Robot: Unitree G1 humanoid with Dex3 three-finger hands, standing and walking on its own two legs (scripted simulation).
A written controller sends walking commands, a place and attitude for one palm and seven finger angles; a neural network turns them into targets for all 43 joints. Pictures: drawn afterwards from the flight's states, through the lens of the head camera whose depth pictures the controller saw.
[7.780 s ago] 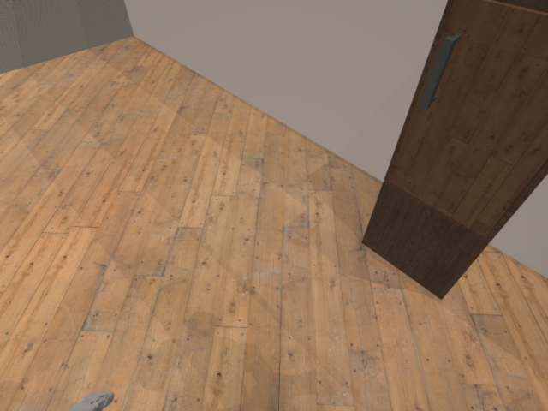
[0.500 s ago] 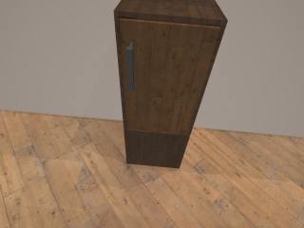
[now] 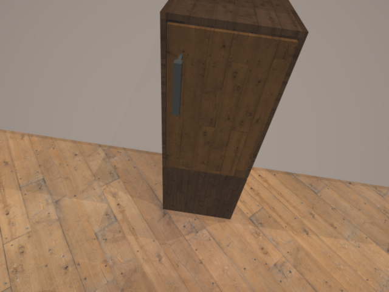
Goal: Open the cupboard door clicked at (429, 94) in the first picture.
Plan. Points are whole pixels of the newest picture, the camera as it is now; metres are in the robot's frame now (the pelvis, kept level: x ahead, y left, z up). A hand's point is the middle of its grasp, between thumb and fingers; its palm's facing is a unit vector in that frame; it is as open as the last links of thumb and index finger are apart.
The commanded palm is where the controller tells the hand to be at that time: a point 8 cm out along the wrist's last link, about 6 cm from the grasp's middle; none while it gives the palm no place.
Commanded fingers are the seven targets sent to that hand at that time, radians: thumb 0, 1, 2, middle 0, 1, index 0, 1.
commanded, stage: shuffle to correct the standing spot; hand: left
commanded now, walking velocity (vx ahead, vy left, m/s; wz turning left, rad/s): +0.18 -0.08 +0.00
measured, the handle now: (178, 86) +0.66 +0.11 +0.09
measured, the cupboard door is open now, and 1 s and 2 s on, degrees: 0 0 0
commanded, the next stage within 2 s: come to a stop and stand still in 0.50 s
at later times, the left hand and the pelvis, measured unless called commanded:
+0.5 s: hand out of the picture +0.15 +0.12 -0.16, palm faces -0.07 -0.97 -0.21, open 7.3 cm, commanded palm none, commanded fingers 0.00 0.90 0.90 -0.20 -0.30 -0.20 -0.30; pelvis +0.07 -0.06 +0.00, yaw -4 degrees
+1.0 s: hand out of the picture +0.12 +0.08 -0.18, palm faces +0.03 -0.99 -0.15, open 7.3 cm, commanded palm none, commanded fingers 0.00 0.90 0.90 -0.20 -0.30 -0.20 -0.30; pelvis +0.13 -0.07 +0.00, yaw -3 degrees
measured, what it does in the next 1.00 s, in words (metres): walks ahead: right foot, then left foot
